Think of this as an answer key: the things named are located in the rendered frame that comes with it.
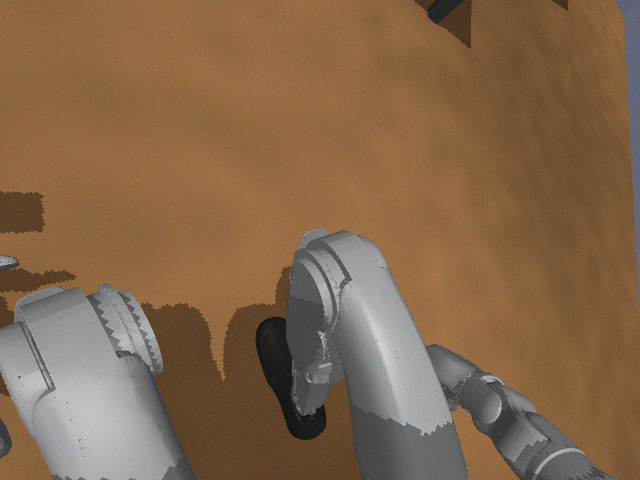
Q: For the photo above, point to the right robot foot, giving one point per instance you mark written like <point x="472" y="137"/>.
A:
<point x="276" y="362"/>

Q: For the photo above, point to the right robot hand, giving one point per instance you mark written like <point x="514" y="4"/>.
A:
<point x="453" y="371"/>

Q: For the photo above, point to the left robot hand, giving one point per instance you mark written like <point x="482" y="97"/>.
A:
<point x="8" y="262"/>

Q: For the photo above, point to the right robot arm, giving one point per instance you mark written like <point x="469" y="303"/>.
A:
<point x="529" y="443"/>

